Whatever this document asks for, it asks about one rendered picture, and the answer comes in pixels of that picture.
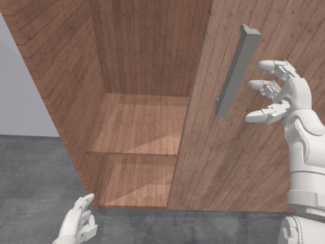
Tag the handle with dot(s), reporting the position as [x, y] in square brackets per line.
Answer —
[246, 46]

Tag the right robot hand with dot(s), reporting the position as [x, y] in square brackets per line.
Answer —
[295, 93]

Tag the left robot hand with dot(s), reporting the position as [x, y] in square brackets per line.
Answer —
[75, 218]

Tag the wardrobe door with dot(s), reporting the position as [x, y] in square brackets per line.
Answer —
[228, 164]

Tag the robot right upper arm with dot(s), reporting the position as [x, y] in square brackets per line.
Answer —
[298, 230]

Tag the robot right forearm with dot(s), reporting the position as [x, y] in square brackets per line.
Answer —
[305, 135]

